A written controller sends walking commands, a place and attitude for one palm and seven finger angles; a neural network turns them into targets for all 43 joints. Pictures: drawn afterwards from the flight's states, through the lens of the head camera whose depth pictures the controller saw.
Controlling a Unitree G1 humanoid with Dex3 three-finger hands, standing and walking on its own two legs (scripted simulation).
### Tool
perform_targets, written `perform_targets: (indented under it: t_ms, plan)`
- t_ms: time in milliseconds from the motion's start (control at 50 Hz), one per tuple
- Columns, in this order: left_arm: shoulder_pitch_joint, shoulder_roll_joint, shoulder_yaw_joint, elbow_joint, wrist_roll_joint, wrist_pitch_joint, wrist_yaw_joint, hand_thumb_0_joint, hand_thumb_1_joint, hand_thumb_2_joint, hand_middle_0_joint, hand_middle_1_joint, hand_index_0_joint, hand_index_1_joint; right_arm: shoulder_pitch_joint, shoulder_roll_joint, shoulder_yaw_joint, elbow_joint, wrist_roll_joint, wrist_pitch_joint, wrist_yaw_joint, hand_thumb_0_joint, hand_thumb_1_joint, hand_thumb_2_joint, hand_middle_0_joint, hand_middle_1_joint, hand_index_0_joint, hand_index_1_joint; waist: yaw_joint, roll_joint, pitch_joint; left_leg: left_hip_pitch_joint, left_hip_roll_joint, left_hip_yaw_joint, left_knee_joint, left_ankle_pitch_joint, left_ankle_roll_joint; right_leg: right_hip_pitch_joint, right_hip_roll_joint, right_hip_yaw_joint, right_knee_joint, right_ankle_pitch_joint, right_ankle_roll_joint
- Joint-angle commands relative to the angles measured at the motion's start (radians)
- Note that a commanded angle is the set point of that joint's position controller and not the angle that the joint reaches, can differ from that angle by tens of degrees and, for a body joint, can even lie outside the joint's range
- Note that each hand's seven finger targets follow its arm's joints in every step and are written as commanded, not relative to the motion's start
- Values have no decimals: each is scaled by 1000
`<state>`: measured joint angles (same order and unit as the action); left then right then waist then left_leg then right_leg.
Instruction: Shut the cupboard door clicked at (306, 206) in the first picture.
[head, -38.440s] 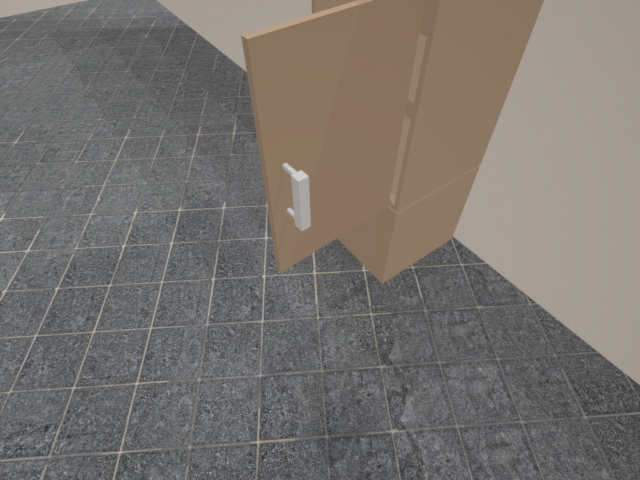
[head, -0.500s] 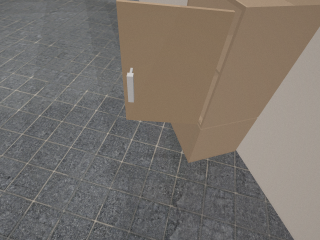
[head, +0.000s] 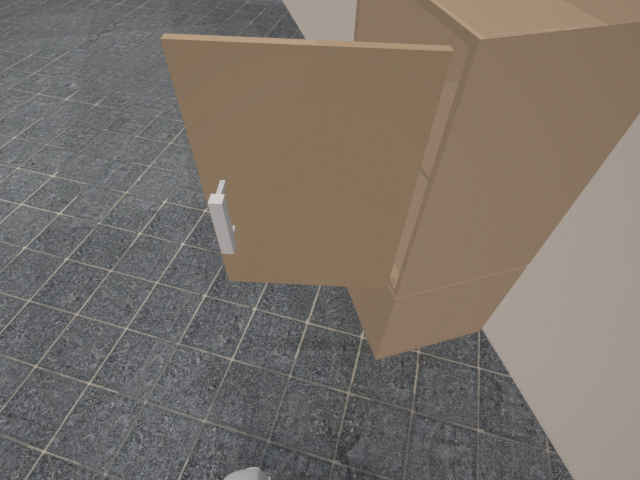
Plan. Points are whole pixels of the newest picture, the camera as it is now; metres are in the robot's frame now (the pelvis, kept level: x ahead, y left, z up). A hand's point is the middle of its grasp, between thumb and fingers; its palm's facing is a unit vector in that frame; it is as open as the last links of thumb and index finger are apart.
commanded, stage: take the last steps up to it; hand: left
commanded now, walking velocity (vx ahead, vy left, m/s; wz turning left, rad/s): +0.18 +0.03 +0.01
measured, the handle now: (225, 217) +0.58 +0.21 -0.08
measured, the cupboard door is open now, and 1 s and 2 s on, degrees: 71 71 71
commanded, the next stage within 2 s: come to a stop and stand still in 0.10 s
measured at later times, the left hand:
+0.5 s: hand (194, 472) +0.17 +0.19 -0.18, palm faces +0.02 -0.97 -0.24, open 7.3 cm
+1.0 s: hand out of the picture +0.14 +0.24 -0.17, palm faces -0.02 -0.96 -0.27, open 7.4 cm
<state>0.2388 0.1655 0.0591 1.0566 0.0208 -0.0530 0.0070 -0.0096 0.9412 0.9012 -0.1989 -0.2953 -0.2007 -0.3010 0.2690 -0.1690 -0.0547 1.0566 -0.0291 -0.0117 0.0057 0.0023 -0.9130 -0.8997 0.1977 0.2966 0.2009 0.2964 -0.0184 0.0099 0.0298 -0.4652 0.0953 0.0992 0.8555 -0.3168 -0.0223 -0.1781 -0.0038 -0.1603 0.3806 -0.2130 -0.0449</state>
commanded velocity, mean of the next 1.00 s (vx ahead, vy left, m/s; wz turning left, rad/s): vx -0.07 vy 0.01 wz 0.00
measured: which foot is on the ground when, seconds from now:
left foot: up 0.00-0.12, down 0.14-0.50, up 0.52-0.72, down 0.74-1.00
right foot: down 0.00-0.14, up 0.16-0.40, down 0.42-1.00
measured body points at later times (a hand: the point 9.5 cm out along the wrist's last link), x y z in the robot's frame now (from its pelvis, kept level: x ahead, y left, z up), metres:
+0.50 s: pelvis +0.12 -0.01 -0.01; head +0.15 +0.00 +0.44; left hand +0.16 +0.24 -0.16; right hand +0.16 -0.24 -0.17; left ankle +0.12 +0.11 -0.74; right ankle +0.14 -0.13 -0.74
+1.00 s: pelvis +0.08 +0.05 -0.02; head +0.08 +0.03 +0.43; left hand +0.14 +0.29 -0.15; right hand +0.16 -0.18 -0.16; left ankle +0.09 +0.12 -0.74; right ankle +0.12 -0.10 -0.74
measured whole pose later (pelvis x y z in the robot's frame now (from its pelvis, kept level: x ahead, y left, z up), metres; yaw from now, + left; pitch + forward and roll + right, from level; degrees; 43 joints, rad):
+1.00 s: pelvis +0.08 +0.05 -0.02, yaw -2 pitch -3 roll +1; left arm 0.25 0.18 0.00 0.96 0.02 0.03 0.02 0.00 0.91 0.90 -0.20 -0.30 -0.20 -0.30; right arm 0.22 -0.18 -0.01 0.89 -0.02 0.01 -0.01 0.00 -0.92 -0.90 0.20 0.30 0.21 0.30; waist 0.00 0.04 0.03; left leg -0.23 -0.03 0.15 0.57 -0.31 0.07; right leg -0.30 -0.05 0.02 0.60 -0.26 0.02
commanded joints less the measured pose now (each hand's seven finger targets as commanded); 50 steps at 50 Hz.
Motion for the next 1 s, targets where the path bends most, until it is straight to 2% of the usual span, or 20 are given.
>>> perform_targets:
  t_ms: [0, 80, 120, 140, 180, 260, 360, 420, 460, 480, 520, 580, 660, 680, 720, 760, 800, 860, 920, 980]
  plan:
    - [69, 122, 11, -4, 2, -19, -2, 0, 900, 900, -200, -300, -200, -300, 9, -13, 9, -60, 3, -20, 8, 0, -900, -900, 200, 300, 200, 300, 14, -103, 23, 41, -7, -3, -180, 55, 2, 8, -275, 205, -184, 73, -137]
    - [66, 104, 7, 0, -4, -3, -1, 0, 900, 900, -200, -300, -200, -300, 75, -69, 6, -34, 4, -42, 1, 0, -900, -900, 200, 300, 200, 300, -29, -17, 11, 335, -28, -14, -369, 191, 16, -123, -195, 147, -21, 1, -70]
    - [96, 41, -7, -23, -5, 3, -3, 0, 900, 900, -200, -300, -200, -300, 191, -196, -16, -12, -9, -44, -17, 0, -900, -900, 200, 300, 200, 300, -60, 191, -37, 508, 230, -347, -485, 215, 162, -307, -36, 22, 299, -221, 8]
    - [40, 53, -15, -52, -3, 8, -2, 0, 900, 900, -200, -300, -200, -300, 235, -215, -20, -5, -10, -37, -30, 0, -900, -900, 200, 300, 200, 300, -89, 272, -35, 521, 310, -486, -573, 252, 237, -393, 4, 44, 520, -394, 25]
    - [11, 62, -8, -49, -1, 9, -4, 0, 900, 900, -200, -300, -200, -300, 155, -165, 0, -29, -2, -36, -41, 0, -900, -900, 200, 300, 200, 300, -46, 170, -35, 442, 292, -399, -570, 387, 244, -405, -64, 145, 688, -318, 22]
    - [82, 10, -25, -4, -10, 44, 10, 0, 900, 900, -200, -300, -200, -300, -15, -112, 29, -57, 6, -41, -58, 0, -900, -900, 200, 300, 200, 300, 34, 84, -74, 330, 179, -123, -501, 863, 170, -129, -67, 140, 362, -172, 66]
    - [111, 97, -4, -8, 3, 70, 20, 0, 900, 900, -200, -300, -200, -300, -68, -136, -1, -50, 22, 3, -56, 0, -900, -900, 200, 300, 200, 300, 59, 61, -25, 243, 117, -112, -435, 546, 99, -10, -61, 156, 120, 172, 47]
    - [52, 162, 8, -55, 11, 75, 17, 0, 900, 900, -200, -300, -200, -300, -48, -129, -22, -67, 22, 33, -43, 0, -900, -900, 200, 300, 200, 300, 28, -3, -20, 221, 20, -67, -346, 283, 43, -61, -159, 246, 132, 414, -19]
    - [54, 195, 16, -58, 8, 64, 24, 0, 900, 900, -200, -300, -200, -300, -11, -94, -21, -69, 23, 44, -38, 0, -900, -900, 200, 300, 200, 300, 23, -192, -84, 211, -63, -4, -174, 138, 6, -5, -278, 354, 68, 660, -92]
    - [54, 204, 18, -59, 5, 62, 28, 0, 900, 900, -200, -300, -200, -300, -24, -86, -19, -76, 24, 51, -36, 0, -900, -900, 200, 300, 200, 300, 37, -247, -86, 144, -99, -15, -57, -148, -6, 43, -331, 385, 37, 800, -147]
    - [40, 209, 25, -70, 10, 65, 38, 0, 900, 900, -200, -300, -200, -300, -62, -90, -21, -93, 27, 58, -39, 0, -900, -900, 200, 300, 200, 300, 58, -231, -99, 45, -104, -95, 140, -288, -7, 109, -361, 387, 49, 891, -199]
    - [-18, 214, 33, -104, 14, 70, 42, 0, 900, 900, -200, -300, -200, -300, -64, -81, -12, -100, 29, 58, -33, 0, -900, -900, 200, 300, 200, 300, 44, -196, -97, 50, -88, -103, 82, -251, -18, 107, -325, 322, 52, 765, -176]
    - [-46, 206, 33, -112, 8, 72, 37, 0, 900, 900, -200, -300, -200, -300, 13, -73, -3, -78, 24, 43, -25, 0, -900, -900, 200, 300, 200, 300, 13, -196, -105, 221, -95, -53, -311, 2, -20, 40, -250, 281, 88, 476, -93]
    - [-18, 223, 13, -124, -4, 44, 85, 0, 900, 900, -200, -300, -200, -300, 8, -142, -18, -150, 36, 5, -26, 0, -900, -900, 200, 300, 200, 300, -25, 3, -292, 270, -65, -2, -422, 131, -27, 191, -237, 322, 268, 878, -40]
    - [10, 167, -6, -167, -13, 62, 67, 0, 900, 900, -200, -300, -200, -300, -22, -165, -15, -194, 16, 11, -23, 0, -900, -900, 200, 300, 200, 300, 22, 178, -236, 326, 74, -108, -378, 419, 57, -12, -118, 164, 296, 233, 16]
    - [-39, 125, -26, -183, 4, 83, 52, 0, 900, 900, -200, -300, -200, -300, -23, -164, -5, -230, 4, 7, -27, 0, -900, -900, 200, 300, 200, 300, 8, 302, -40, 246, 126, -211, -463, 633, 106, -152, -21, 102, 348, -213, 37]
    - [-15, 120, -29, -171, 0, 93, 42, 0, 900, 900, -200, -300, -200, -300, -58, -157, 7, -242, 3, 9, -34, 0, -900, -900, 200, 300, 200, 300, 33, 208, 67, 143, 136, -206, -493, 552, 146, -160, -25, 148, 422, -270, 29]
    - [42, 112, -30, -152, -2, 75, 25, 0, 900, 900, -200, -300, -200, -300, -93, -161, 13, -258, 8, 7, -30, 0, -900, -900, 200, 300, 200, 300, 62, 49, 36, 142, 86, -164, -457, 279, 130, -81, -37, 161, 214, -82, 23]
    - [8, 151, -40, -164, 2, 60, 21, 0, 900, 900, -200, -300, -200, -300, -24, -137, 18, -243, 14, 8, -20, 0, -900, -900, 200, 300, 200, 300, 2, -47, 62, 175, -4, -157, -506, -132, 73, -184, -86, 295, 48, -179, -20]
    - [12, 139, -36, -174, 3, 56, 23, 0, 900, 900, -200, -300, -200, -300, 13, -146, 11, -214, 8, 3, -17, 0, -900, -900, 200, 300, 200, 300, -1, -76, 30, 199, 14, -169, -542, -133, 84, -174, -64, 263, 66, -161, -5]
